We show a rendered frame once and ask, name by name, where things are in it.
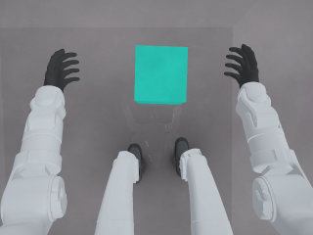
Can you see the left robot thigh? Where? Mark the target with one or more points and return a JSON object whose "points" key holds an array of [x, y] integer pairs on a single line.
{"points": [[116, 212]]}

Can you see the carton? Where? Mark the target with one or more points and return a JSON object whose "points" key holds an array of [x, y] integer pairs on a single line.
{"points": [[160, 75]]}

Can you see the left robot hand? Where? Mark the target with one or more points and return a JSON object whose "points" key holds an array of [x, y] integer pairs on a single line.
{"points": [[56, 73]]}

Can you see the robot left upper arm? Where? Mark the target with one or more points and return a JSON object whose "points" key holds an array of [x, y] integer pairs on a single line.
{"points": [[32, 204]]}

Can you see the right robot hand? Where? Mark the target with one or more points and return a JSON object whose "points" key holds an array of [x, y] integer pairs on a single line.
{"points": [[248, 70]]}

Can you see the left robot forearm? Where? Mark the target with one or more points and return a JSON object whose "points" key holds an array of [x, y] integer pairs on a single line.
{"points": [[42, 137]]}

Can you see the robot right shin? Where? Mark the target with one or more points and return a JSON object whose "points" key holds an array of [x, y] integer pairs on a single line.
{"points": [[191, 151]]}

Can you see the right robot forearm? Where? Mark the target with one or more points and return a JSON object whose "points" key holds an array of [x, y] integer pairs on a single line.
{"points": [[270, 152]]}

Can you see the robot right upper arm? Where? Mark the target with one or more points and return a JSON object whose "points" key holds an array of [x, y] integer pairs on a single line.
{"points": [[286, 201]]}

